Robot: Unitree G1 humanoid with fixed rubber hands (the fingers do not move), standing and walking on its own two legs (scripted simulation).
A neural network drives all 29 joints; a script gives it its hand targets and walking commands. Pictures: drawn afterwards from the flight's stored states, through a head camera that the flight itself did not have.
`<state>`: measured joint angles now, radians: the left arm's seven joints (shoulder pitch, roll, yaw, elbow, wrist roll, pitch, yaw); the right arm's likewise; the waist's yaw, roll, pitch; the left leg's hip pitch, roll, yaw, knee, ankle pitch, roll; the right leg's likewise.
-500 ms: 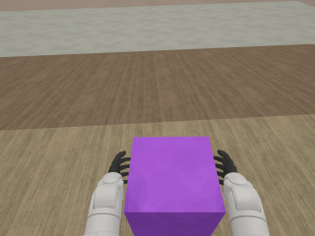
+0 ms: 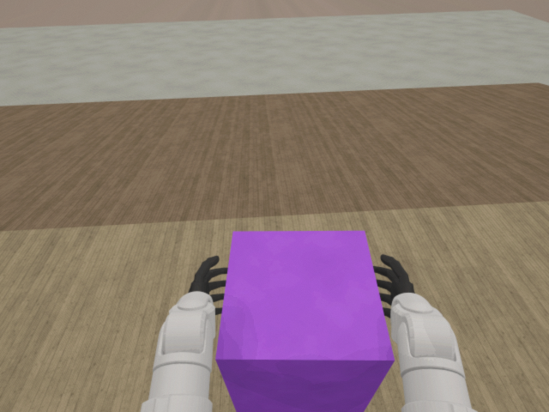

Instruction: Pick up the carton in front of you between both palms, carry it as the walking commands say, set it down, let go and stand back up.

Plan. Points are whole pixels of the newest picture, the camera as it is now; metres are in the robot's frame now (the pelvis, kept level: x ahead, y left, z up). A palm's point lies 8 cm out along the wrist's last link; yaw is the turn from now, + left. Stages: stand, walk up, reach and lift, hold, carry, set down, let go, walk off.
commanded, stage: hold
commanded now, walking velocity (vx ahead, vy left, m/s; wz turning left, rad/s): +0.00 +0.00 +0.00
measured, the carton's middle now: (298, 326) +0.29 +0.00 -0.03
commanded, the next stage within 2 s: carry in 0.74 s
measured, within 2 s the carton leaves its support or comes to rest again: neither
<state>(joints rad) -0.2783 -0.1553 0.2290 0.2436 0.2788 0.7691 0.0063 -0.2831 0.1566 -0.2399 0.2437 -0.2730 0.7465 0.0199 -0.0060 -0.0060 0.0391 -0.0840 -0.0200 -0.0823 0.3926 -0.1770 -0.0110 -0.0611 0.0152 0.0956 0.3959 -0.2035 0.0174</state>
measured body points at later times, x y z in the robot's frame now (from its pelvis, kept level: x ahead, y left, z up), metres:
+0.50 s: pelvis +0.01 +0.00 +0.00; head -0.03 +0.00 +0.45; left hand +0.31 +0.15 +0.04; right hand +0.31 -0.15 +0.04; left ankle +0.03 +0.13 -0.74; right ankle +0.02 -0.13 -0.74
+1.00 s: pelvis +0.05 -0.02 -0.01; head +0.01 -0.03 +0.44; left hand +0.34 +0.12 +0.06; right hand +0.33 -0.18 +0.06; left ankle +0.03 +0.12 -0.73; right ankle +0.02 -0.12 -0.74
